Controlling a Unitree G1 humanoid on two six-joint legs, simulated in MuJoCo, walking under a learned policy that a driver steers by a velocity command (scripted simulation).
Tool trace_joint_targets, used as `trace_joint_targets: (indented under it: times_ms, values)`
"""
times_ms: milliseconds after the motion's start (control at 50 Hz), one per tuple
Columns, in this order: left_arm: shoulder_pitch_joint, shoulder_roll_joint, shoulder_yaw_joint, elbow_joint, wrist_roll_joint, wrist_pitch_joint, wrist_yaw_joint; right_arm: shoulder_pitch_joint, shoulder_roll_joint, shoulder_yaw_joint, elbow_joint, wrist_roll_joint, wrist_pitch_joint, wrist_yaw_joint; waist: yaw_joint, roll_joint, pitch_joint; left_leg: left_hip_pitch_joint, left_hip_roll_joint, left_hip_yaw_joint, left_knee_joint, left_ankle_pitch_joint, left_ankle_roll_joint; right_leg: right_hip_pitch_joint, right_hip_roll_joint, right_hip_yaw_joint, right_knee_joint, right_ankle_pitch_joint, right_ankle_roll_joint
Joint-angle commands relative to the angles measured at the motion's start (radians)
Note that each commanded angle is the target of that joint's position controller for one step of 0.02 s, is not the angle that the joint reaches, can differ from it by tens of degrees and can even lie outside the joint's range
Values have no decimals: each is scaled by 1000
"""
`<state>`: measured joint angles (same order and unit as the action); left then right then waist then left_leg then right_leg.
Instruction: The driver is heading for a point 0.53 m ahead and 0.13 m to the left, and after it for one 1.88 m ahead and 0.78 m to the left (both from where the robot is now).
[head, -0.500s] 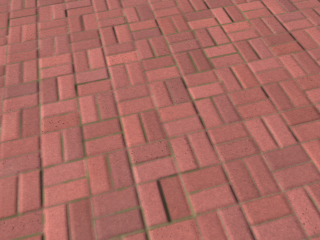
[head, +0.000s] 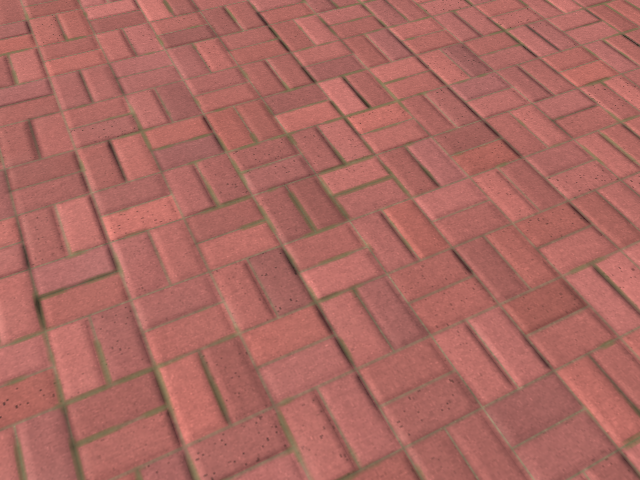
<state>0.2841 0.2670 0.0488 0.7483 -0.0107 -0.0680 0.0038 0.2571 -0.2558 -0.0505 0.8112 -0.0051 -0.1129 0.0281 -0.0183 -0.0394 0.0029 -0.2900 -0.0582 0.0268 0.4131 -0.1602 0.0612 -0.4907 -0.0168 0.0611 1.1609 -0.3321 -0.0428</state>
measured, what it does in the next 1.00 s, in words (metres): walks ahead, turning left: right foot, then left foot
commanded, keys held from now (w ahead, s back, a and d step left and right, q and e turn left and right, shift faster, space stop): w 0.02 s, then w+q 0.66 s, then q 0.32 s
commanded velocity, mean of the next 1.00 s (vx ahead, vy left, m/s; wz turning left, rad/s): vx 0.43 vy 0.00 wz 0.41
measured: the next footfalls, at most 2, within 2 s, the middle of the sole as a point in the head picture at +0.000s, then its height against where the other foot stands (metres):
right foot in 0.34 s outside the picture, level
left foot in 0.84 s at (225, 471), level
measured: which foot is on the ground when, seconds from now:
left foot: down 0.00-0.34, up 0.36-0.82, down 0.84-1.00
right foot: up 0.00-0.32, down 0.34-0.84, up 0.86-1.00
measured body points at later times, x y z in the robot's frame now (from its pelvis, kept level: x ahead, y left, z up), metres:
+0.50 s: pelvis +0.25 -0.04 +0.00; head +0.28 -0.05 +0.45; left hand +0.34 +0.24 -0.09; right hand +0.38 -0.31 -0.12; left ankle +0.19 +0.09 -0.65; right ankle +0.30 -0.15 -0.74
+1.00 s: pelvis +0.43 +0.07 -0.01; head +0.48 +0.12 +0.44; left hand +0.43 +0.39 -0.12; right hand +0.71 -0.09 -0.09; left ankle +0.48 +0.18 -0.74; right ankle +0.48 -0.09 -0.65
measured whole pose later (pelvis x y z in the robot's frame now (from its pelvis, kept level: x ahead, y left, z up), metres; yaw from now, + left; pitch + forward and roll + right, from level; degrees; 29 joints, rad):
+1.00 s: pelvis +0.43 +0.07 -0.01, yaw +29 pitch +3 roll -1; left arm 0.13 0.31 0.06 0.74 0.01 -0.05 0.03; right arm 0.16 -0.30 -0.07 0.62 0.00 -0.01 0.02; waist 0.00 -0.02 0.08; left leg -0.45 -0.08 -0.03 0.51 -0.11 0.08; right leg -0.56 -0.05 0.05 1.20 -0.45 0.06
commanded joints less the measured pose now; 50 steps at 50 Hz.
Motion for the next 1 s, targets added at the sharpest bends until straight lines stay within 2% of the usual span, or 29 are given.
trace_joint_targets:
  times_ms: [20, 80, 160, 220, 280, 300, 320, 340, 360, 380, 400, 420, 460, 500, 540, 640, 680, 720, 780, 800, 820, 840, 860, 880, 900, 920, 940, 960, 1000]
  values:
    - [3, 59, 19, -78, 4, -12, 2, 11, -111, -20, -42, 5, -15, -1, 17, 126, -29, 148, 268, -294, -233, 157, 183, -167, -88, 16, -79, 56, 14]
    - [-106, 37, 8, -121, 16, -19, 6, 56, -147, -30, -23, 17, -3, -13, -4, 103, -11, 144, 254, -251, -254, 247, 188, -190, -89, -8, -268, 170, 42]
    - [-229, 22, 2, -143, 6, -32, -7, 116, -159, -32, -3, 30, 16, -23, -44, 115, 8, 120, 209, -192, -232, 222, 149, -90, -36, -28, -519, 357, 62]
    - [-314, 35, 6, -169, -5, -45, -22, 170, -160, -31, 14, 34, 31, -27, -70, 126, 22, 152, 234, -240, -188, 173, 144, -47, -5, -27, -609, 362, 63]
    - [-298, 77, 23, -174, -8, -61, -29, 160, -182, -40, 11, 35, 46, -37, -29, 152, 13, 190, 264, -313, -113, 139, 118, 51, 8, -16, -698, 283, 38]
    - [-231, 95, 34, -155, -6, -64, -26, 145, -180, -40, 7, 35, 49, -40, 12, 152, -13, 175, 244, -307, -54, 178, 100, 156, 13, -27, -737, 278, 19]
    - [-117, 135, 53, -127, 4, -67, -17, 134, -155, -32, -3, 29, 48, -39, 66, 136, -88, 119, 190, -274, 80, 229, 70, 343, -18, -10, -738, 279, -14]
    - [64, 208, 73, -109, 21, -65, -4, 102, -93, -10, -41, 9, 42, -37, 148, 26, -238, -53, 116, -206, 380, 51, 28, 619, -209, 164, -706, 288, -83]
    - [127, 268, 87, -85, 29, -48, -7, 230, -13, 14, -71, 31, 25, -37, 94, -277, -359, -397, 12, -106, 684, -405, -20, 889, -428, 557, -774, 138, -228]
    - [124, 174, 67, -86, 22, -44, -9, 211, -109, -8, -53, 50, 23, -38, 114, -197, -306, -505, 67, -172, 832, -410, -28, 836, -414, 629, -827, -11, -229]
    - [76, 122, 50, -88, 13, -44, -7, 130, -155, -25, -66, 52, 28, -38, 115, -118, -179, -537, 101, -168, 867, -318, -29, 719, -376, 474, -843, 16, -190]
    - [15, 97, 39, -89, 15, -42, -10, 93, -144, -27, -70, 44, 35, -38, 86, -56, -116, -498, 134, -148, 851, -241, -37, 597, -328, 357, -872, 96, -166]
    - [-62, 63, 30, -76, 21, -44, -15, 71, -113, -32, -83, 34, 55, -32, 33, -73, -29, -431, 178, -142, 788, -161, -46, 426, -264, 202, -944, 194, -147]
    - [-81, 72, 38, -60, 20, -55, -17, 67, -78, -28, -95, 36, 74, -26, 11, -72, -6, -397, 188, -128, 762, -120, -57, 355, -252, 110, -992, 279, -153]
    - [-76, 97, 49, -40, 20, -62, -13, 32, -70, -28, -119, 30, 84, -25, 6, -42, 10, -424, 193, -133, 707, -63, -69, 350, -260, 42, -1014, 356, -163]
    - [-50, 147, 63, -2, 17, -50, 2, -104, -54, -17, -164, 27, 77, 2, 46, -17, 34, -406, 184, -88, 439, 160, -61, 387, -241, -120, -1018, 395, -134]
    - [-25, 168, 69, 12, 9, -42, 5, -173, -54, -14, -191, 26, 75, 14, 71, -11, 51, -390, 174, -54, 358, 176, -49, 415, -251, -157, -1011, 380, -122]
    - [-27, 186, 74, 21, 0, -28, 9, -216, -65, -17, -220, 22, 76, 24, 74, -16, 74, -368, 157, -21, 285, 143, -33, 447, -256, -195, -960, 501, -100]
    - [-37, 225, 85, 22, -21, -4, 20, -171, -109, -42, -239, 11, 80, 34, 30, -63, 9, -235, 80, 51, 232, 27, 10, 500, -257, -234, -776, 844, -56]
    - [-54, 229, 86, 17, -31, 4, 24, -65, -138, -61, -215, 11, 81, 33, -30, -55, -47, -105, 34, 76, 170, 54, 35, 490, -232, -254, -630, 920, -33]
    - [-41, 203, 77, 15, -31, 4, 24, 68, -197, -92, -179, 9, 84, 19, -94, -11, -122, 106, -4, 67, 100, 175, 70, 405, -180, -275, -418, 838, 10]
    - [7, 120, 48, -13, 24, -1, 19, 133, -301, -115, -175, 9, 92, -9, -78, 208, -204, 386, 204, -208, 132, 596, 143, 117, -102, -277, -75, 199, 78]
    - [102, 63, 19, -45, 39, -18, 9, 61, -369, -107, -235, -15, 84, -9, 15, 351, -385, 601, 459, -712, 69, 792, 384, -157, 71, -106, 256, -393, 130]
    - [48, 158, 36, -36, 11, -26, 1, 68, -305, -94, -256, -10, 83, 3, -62, 176, -481, 589, 440, -673, 22, 719, 386, -178, 22, 55, 311, -340, 120]
    - [-33, 170, 36, -63, -14, -24, 2, 20, -254, -82, -251, -1, 80, 5, -48, 139, -359, 481, 388, -551, 4, 557, 343, -235, -7, 32, 275, -247, 102]
    - [-50, 158, 35, -49, -1, -14, 17, -34, -211, -72, -247, 18, 81, 1, -15, 56, -232, 326, 320, -448, -10, 459, 272, -233, -52, 24, 180, -174, 99]
    - [-61, 165, 40, -46, 14, 2, 31, -78, -178, -62, -253, 23, 87, -7, 12, 69, -174, 198, 281, -393, -32, 417, 237, -187, -75, 24, 103, -129, 101]
    - [-52, 169, 44, -45, 17, 20, 33, -108, -173, -57, -264, 12, 94, -11, 41, 94, -143, 83, 250, -356, -53, 421, 221, -114, -72, 16, 67, -103, 100]
    - [-34, 140, 38, -44, 28, 32, 36, -116, -193, -65, -268, -8, 95, -19, 60, 107, -152, 0, 227, -326, -62, 503, 223, -49, -42, -3, -1, -62, 110]
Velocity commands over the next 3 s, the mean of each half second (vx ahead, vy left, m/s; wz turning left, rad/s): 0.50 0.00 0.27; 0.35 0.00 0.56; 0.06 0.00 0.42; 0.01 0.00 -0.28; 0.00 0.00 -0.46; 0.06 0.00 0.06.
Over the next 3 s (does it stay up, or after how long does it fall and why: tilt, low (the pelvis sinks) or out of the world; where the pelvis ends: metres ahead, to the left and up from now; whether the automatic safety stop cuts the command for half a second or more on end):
stays up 0.52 0.07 0.00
